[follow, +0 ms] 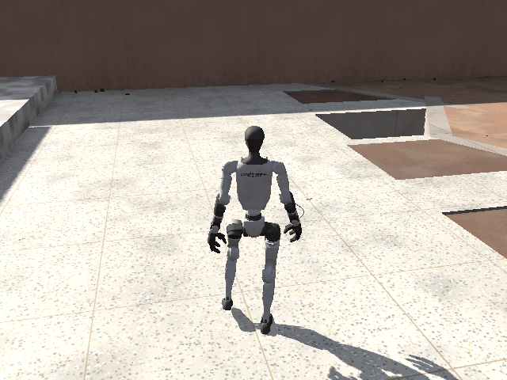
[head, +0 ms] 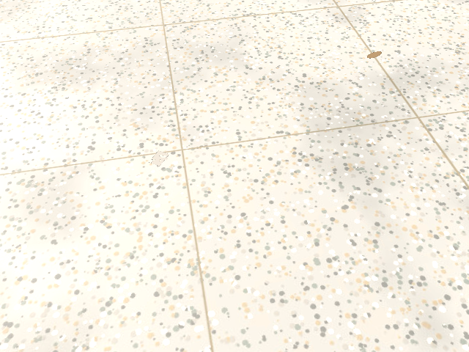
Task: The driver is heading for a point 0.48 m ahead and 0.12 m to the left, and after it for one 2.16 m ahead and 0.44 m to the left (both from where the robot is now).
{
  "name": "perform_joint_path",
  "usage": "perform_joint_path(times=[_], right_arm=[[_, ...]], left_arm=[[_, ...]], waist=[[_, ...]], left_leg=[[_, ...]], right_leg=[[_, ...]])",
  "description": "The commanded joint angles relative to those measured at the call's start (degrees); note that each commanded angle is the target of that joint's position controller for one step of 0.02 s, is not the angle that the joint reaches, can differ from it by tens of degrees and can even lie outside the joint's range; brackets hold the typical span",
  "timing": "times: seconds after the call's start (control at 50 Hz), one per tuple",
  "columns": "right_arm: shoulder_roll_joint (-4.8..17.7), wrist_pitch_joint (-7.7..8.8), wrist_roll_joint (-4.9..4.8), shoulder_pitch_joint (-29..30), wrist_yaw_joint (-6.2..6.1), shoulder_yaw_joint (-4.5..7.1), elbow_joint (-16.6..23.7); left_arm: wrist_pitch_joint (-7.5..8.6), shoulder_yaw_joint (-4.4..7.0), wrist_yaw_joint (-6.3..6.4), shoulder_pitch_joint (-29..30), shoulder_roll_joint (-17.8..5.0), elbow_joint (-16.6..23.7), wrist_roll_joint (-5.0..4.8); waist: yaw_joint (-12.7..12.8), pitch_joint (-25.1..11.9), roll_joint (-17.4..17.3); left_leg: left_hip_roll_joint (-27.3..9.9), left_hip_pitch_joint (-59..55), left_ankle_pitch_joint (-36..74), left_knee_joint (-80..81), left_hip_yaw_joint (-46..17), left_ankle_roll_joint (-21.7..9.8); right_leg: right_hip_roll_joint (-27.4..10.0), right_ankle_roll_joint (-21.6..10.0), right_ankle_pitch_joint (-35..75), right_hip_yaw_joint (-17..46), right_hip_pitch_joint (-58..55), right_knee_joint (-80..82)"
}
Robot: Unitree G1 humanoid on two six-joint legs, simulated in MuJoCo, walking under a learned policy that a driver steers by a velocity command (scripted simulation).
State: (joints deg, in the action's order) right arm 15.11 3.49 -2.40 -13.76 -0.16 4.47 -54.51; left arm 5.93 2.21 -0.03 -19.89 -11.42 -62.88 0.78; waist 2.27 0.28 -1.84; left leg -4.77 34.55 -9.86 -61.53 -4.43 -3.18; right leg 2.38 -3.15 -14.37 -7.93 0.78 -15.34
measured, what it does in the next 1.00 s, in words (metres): walks ahead, turning left: left foot, then right foot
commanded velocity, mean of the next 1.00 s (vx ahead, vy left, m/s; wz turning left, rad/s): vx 0.48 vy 0.00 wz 0.41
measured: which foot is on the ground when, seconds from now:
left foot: up 0.00-0.26, down 0.28-0.82, up 0.84-1.00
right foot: down 0.00-0.28, up 0.30-0.78, down 0.80-1.00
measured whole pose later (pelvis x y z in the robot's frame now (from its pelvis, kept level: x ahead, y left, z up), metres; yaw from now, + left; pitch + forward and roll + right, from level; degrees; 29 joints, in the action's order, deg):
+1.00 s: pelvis +0.57 +0.13 +0.00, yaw +25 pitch +1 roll -1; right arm 16.1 3.9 -0.6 -14.8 -0.1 3.2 -45.0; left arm 6.1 2.6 -1.5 -15.5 -14.6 -49.4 0.2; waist 1.3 1.0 -2.4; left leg -3.3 31.5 -17.7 -62.6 -2.6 -1.7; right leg 3.5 -3.3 -9.2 -1.6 12.2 -19.9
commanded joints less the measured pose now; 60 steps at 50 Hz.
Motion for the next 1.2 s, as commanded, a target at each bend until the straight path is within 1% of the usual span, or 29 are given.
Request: perform_joint_path(times=[0.02,0.16,0.22,0.26,0.28,0.3,0.32,0.34,0.36,0.38,0.42,0.44,0.5,0.58,0.62,0.72,0.76,0.78,0.8,0.82,0.84,0.86,0.88,0.9,0.92,0.94,0.98,1.1,1.2], right_arm=[[0.6,-0.05,0.3,4.3,0.5,-0.09,4.9],[-0.5,0.0,0.81,16.7,3.18,-1.55,12.0],[2.1,-0.21,0.74,14.6,4.34,-0.35,13.6],[7.0,-0.66,0.47,1.8,4.36,2.27,11.3],[10.8,-1.18,0.33,-7.4,3.25,4.38,9.1],[16.1,-1.48,0.36,-9.2,2.03,5.16,8.5],[14.6,-0.68,1.31,-10.2,2.11,4.24,10.1],[10.8,0.18,2.07,-8.6,2.08,3.25,9.6],[8.8,0.99,1.79,-4.4,2.09,2.67,10.2],[7.0,1.47,1.76,0.4,2.31,2.06,11.3],[5.7,1.74,2.45,4.1,2.16,1.38,12.7],[6.1,1.8,2.03,3.8,1.93,1.41,12.7],[8.6,1.84,1.66,0.2,0.61,1.96,12.1],[8.9,1.09,1.36,-3.8,-0.38,1.97,11.5],[8.5,1.09,1.28,-5.9,-0.4,1.75,10.5],[8.2,0.36,1.59,-10.1,-0.75,1.46,8.3],[9.0,-0.24,1.73,-9.5,-0.99,1.66,8.3],[8.6,-0.41,1.78,-8.3,-0.94,1.39,8.8],[7.1,-0.3,2.26,-6.7,-0.69,0.56,10.0],[3.6,0.48,2.08,-12.4,-0.41,-0.61,10.4],[3.3,1.12,0.95,-15.8,-0.27,-1.13,9.6],[8.6,1.51,0.02,-10.4,-0.2,-0.02,10.3],[9.0,1.68,0.09,-4.6,-0.13,0.01,11.9],[8.1,1.79,1.11,-1.5,-0.08,-0.06,12.7],[7.6,1.63,1.9,-1.3,-0.11,0.25,12.8],[6.4,1.39,1.9,-2.5,-0.02,0.12,12.6],[4.2,0.97,1.9,-3.3,-0.03,-0.4,12.6],[2.1,1.56,2.15,8.2,0.43,-1.68,16.2],[3.2,2.2,1.36,16.2,1.73,-1.58,19.4]], left_arm=[[0.44,1.12,1.07,1.3,-9.0,2.8,0.57],[-0.85,1.55,1.76,-3.3,-10.7,2.9,-0.85],[-1.92,2.27,2.01,-1.6,-13.1,4.4,-1.07],[-2.86,2.76,2.35,0.9,-14.8,6.0,-1.01],[-2.69,2.55,2.34,1.3,-14.7,7.1,-0.92],[-1.34,0.13,1.11,-3.7,-5.5,9.6,0.93],[1.7,-0.16,0.09,-1.1,-6.9,12.0,-1.45],[3.45,1.18,-0.33,7.0,-11.2,14.3,-3.81],[4.15,1.08,-0.12,8.8,-11.3,15.3,-3.87],[3.97,1.44,0.47,8.3,-11.2,14.4,-2.75],[2.05,2.34,0.62,5.4,-11.9,14.1,-1.5],[1.26,2.41,0.67,5.4,-11.2,14.7,-0.96],[0.09,2.12,1.23,11.6,-9.7,17.6,0.41],[0.61,1.44,0.83,20.2,-8.0,20.4,-0.09],[1.09,1.06,0.14,23.1,-7.6,21.3,-0.52],[2.33,1.26,-1.49,26.7,-10.0,23.6,-0.8],[2.74,1.75,-1.59,23.1,-11.4,23.1,-0.91],[2.95,2.6,-1.38,16.8,-12.8,21.3,-0.73],[3.07,3.42,-1.09,7.4,-15.2,19.6,0.01],[2.62,4.82,-0.86,-1.9,-19.9,18.2,0.51],[1.81,4.54,-1.44,-5.2,-17.3,15.5,-1.14],[1.48,3.26,-1.44,-1.9,-13.1,16.4,-2.24],[0.91,2.57,-1.2,2.6,-11.2,17.5,-1.7],[0.66,2.0,-1.32,5.7,-10.1,17.8,-1.01],[0.79,1.56,-1.39,7.2,-9.0,18.0,-0.43],[0.81,1.41,-1.47,7.6,-8.9,17.9,-0.12],[1.05,1.62,-1.47,6.8,-9.8,17.0,-0.67],[0.21,2.4,-0.43,2.5,-13.0,14.8,-1.72],[-1.13,2.37,-0.22,-3.3,-13.4,12.1,-2.41]], waist=[[-0.6,6.8,3.9],[1.8,9.1,3.3],[-1.9,4.5,6.8],[-9.5,-3.6,8.4],[-14.1,-8.0,5.5],[-7.9,-12.9,-11.1],[-8.5,-22.7,-8.7],[-10.1,-14.5,-4.8],[-7.6,-8.2,-0.7],[-4.4,-4.6,3.6],[-0.7,-2.9,2.4],[-0.2,-2.3,2.1],[-1.5,0.2,1.1],[-4.9,1.0,-1.8],[-6.7,0.9,-2.8],[-7.7,1.4,-3.6],[-5.4,0.3,-5.4],[-2.1,-3.4,-5.2],[2.4,-11.3,-3.8],[2.9,-20.7,7.3],[2.6,-23.0,18.5],[3.5,-13.3,11.2],[2.8,-6.4,6.5],[1.1,-1.1,3.5],[-0.6,0.0,4.2],[-1.7,0.1,5.5],[-2.5,-0.2,6.8],[0.5,1.1,5.5],[2.5,3.1,5.6]], left_leg=[[-2.0,10.2,5.9,6.0,-1.3,1.5],[-0.6,7.7,10.2,22.5,7.1,-0.6],[4.2,-1.4,3.6,23.9,11.5,-3.8],[8.4,-19.0,1.7,25.4,12.6,-6.9],[7.5,-35.2,1.7,28.6,7.0,-9.1],[-7.8,-54.4,-3.6,31.0,-21.6,-17.5],[-15.8,-60.2,-14.5,44.1,-47.1,-24.2],[-13.6,-55.5,-12.6,47.1,-40.0,-19.7],[-11.3,-46.4,-7.1,47.2,-31.2,-17.2],[-8.6,-36.9,-0.1,47.6,-24.6,-15.4],[-5.3,-26.6,6.7,49.3,-18.0,-13.9],[-4.6,-24.1,8.8,50.0,-16.3,-14.1],[-2.6,-19.5,11.7,51.2,-12.1,-13.8],[0.6,-19.2,7.1,49.9,-9.0,-9.9],[0.0,-19.9,5.1,49.7,-9.3,-8.8],[-5.2,-32.9,10.8,42.9,-14.4,-8.7],[-5.9,-35.7,21.4,39.2,-15.2,-7.9],[-3.6,-35.6,30.7,33.3,-13.4,-6.7],[-0.8,-29.4,29.8,21.5,-11.0,-5.1],[7.0,-10.2,11.5,1.2,-5.5,-0.6],[10.8,3.5,-22.4,-10.9,-4.8,1.3],[7.0,9.9,-20.5,-15.0,-7.0,0.7],[4.1,10.5,-15.4,-14.2,-4.3,0.4],[1.8,9.3,-11.6,-10.0,-2.3,0.6],[-0.1,6.6,-9.0,-6.3,-2.0,0.7],[-0.9,3.9,-7.9,-4.4,-1.4,1.0],[-1.7,2.6,-6.6,-0.4,0.2,1.8],[-0.6,0.3,11.1,22.3,3.4,3.4],[1.5,-0.5,11.9,30.9,3.1,2.3]], right_leg=[[-16.4,-5.6,13.5,8.0,1.5,10.1],[-17.7,-4.6,23.7,-1.9,-3.9,7.6],[-18.8,-3.2,51.5,-4.8,-7.8,-2.4],[-18.1,-1.7,61.4,-5.6,-4.5,-20.7],[-15.6,0.5,49.9,-5.5,6.4,-35.9],[-5.1,3.7,-6.8,-3.7,30.8,-59.0],[0.9,3.6,-19.3,11.1,39.9,-70.0],[-2.8,1.6,-14.0,14.3,46.1,-69.6],[-5.6,0.5,-8.2,13.8,45.4,-64.5],[-7.8,0.8,-5.3,13.6,41.1,-59.4],[-10.1,1.9,-3.0,14.2,33.3,-53.3],[-10.3,2.9,-2.5,13.5,32.5,-50.4],[-9.3,5.9,4.9,11.6,34.3,-39.9],[-5.8,6.3,19.8,10.9,32.0,-21.5],[-4.9,5.7,24.5,10.1,29.3,-17.0],[-4.3,2.7,16.9,10.5,32.7,-11.6],[-3.0,0.6,11.1,9.1,28.2,-10.1],[-2.0,-1.3,12.3,7.9,19.6,-8.3],[-7.4,-5.0,15.1,12.8,4.1,-11.5],[-19.5,-13.1,12.1,31.9,-18.9,-12.5],[-26.2,-17.3,0.0,50.4,-25.6,-4.3],[-24.3,-14.2,-9.7,47.2,-19.2,-1.9],[-21.8,-11.8,-8.3,38.9,-10.6,-0.5],[-19.1,-11.0,-2.8,33.4,-2.2,1.8],[-17.2,-10.2,2.3,29.8,2.2,3.1],[-15.7,-9.8,5.7,27.1,5.0,4.3],[-14.6,-10.5,12.0,22.8,7.3,6.1],[-11.6,-8.5,19.5,13.2,8.1,7.9],[-14.9,-7.5,18.5,15.5,1.6,4.7]])
Keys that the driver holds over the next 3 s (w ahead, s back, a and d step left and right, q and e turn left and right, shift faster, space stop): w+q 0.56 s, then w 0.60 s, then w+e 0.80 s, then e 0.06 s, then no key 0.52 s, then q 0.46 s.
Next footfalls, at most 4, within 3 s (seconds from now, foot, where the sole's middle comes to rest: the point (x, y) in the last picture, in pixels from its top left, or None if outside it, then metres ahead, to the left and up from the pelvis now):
0.28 left None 0.32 0.16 -0.78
0.80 right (237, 310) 0.65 0.06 -0.78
1.30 left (133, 261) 0.81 0.41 -0.78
1.82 right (197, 186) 1.15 0.23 -0.78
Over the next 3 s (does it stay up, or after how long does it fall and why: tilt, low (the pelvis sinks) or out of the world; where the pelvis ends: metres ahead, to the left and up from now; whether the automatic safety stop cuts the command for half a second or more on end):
stays up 1.29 0.33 -0.02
